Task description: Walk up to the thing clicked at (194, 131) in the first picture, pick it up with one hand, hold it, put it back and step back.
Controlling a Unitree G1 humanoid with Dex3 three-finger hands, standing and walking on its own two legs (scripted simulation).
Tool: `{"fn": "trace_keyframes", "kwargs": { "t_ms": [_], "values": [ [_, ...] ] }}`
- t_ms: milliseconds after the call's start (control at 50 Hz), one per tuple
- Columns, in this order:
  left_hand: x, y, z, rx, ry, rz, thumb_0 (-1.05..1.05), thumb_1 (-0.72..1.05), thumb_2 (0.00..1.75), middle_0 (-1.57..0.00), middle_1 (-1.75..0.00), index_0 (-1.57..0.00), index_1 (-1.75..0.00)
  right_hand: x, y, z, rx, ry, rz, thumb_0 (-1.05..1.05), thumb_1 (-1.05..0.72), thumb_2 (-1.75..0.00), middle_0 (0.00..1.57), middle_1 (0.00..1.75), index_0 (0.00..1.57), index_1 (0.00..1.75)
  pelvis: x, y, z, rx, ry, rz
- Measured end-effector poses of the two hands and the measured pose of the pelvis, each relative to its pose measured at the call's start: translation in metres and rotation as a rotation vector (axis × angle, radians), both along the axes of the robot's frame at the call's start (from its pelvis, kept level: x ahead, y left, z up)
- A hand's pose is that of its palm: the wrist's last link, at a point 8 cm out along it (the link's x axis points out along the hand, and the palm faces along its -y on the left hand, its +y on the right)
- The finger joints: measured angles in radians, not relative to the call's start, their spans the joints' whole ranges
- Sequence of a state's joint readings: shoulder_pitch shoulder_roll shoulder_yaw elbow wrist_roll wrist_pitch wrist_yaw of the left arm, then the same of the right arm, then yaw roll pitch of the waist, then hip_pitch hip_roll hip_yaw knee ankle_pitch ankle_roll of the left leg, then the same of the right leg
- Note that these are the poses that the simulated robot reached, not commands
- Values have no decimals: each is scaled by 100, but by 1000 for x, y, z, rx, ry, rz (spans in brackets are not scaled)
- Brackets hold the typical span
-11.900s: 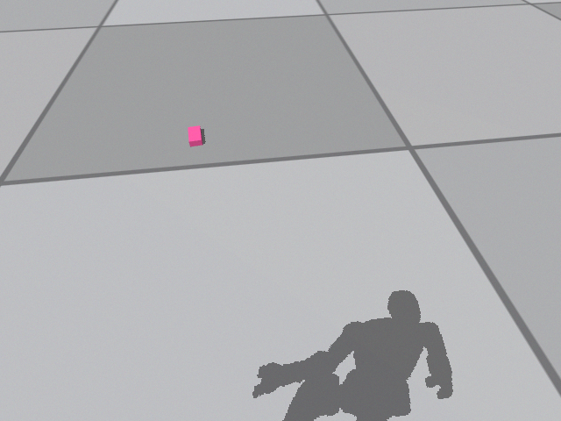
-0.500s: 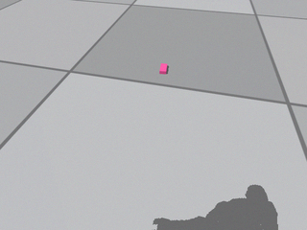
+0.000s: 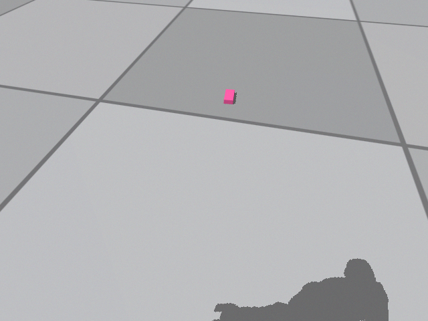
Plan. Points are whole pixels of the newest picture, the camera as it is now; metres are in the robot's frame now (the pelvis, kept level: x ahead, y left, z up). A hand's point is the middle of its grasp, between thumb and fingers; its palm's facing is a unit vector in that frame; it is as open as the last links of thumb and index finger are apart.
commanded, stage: stand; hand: left
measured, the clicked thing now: (229, 96) +1.91 -0.09 -0.76
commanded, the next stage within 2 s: walk up in 0.76 s
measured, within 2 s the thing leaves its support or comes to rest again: neither
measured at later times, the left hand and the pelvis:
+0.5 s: hand out of the picture +0.06 +0.25 -0.16, palm faces -0.04 -0.94 -0.34, open 7.4 cm; pelvis +0.00 +0.00 +0.00, yaw +0 degrees
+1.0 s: hand out of the picture +0.14 +0.27 -0.13, palm faces -0.23 -0.86 -0.45, open 7.4 cm; pelvis +0.03 -0.02 -0.01, yaw -14 degrees
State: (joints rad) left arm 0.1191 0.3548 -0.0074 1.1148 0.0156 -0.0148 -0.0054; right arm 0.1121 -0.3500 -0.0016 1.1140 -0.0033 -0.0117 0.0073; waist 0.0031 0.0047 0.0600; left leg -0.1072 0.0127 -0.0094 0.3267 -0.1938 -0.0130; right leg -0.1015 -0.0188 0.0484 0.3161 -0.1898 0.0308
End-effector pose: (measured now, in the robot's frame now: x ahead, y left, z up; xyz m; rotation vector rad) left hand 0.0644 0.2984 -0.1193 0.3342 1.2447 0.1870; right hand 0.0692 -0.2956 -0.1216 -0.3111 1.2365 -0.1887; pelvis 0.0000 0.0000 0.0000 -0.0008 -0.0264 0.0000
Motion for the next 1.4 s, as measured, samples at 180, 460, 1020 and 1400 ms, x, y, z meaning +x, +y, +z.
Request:
{"fn": "trace_keyframes", "kwargs": {
  "t_ms": [180,460,1020,1400],
  "values": [
    [-2,-1,-1,-2,9,3,1,90,90,-21,-30,-20,-30,0,-1,0,-2,2,0,0,-90,-90,20,30,20,30,0,0,0,2,0,-1],
    [-4,-1,-1,-3,1,1,1,90,90,-21,-30,-20,-30,-3,-2,1,-3,-6,-6,0,-90,-90,20,30,20,30,-3,-1,0,-1,-6,-2],
    [91,14,39,137,-6,-210,1,90,90,-21,-30,-21,-30,-5,-72,-9,14,-206,-192,0,-90,-90,21,30,20,30,40,-20,-18,35,10,-254],
    [285,-16,31,170,42,-415,1,89,90,-21,-30,-21,-30,174,-86,9,25,-308,-262,1,-90,-90,20,30,20,30,233,-26,-19,-25,27,-503]
  ]
}}
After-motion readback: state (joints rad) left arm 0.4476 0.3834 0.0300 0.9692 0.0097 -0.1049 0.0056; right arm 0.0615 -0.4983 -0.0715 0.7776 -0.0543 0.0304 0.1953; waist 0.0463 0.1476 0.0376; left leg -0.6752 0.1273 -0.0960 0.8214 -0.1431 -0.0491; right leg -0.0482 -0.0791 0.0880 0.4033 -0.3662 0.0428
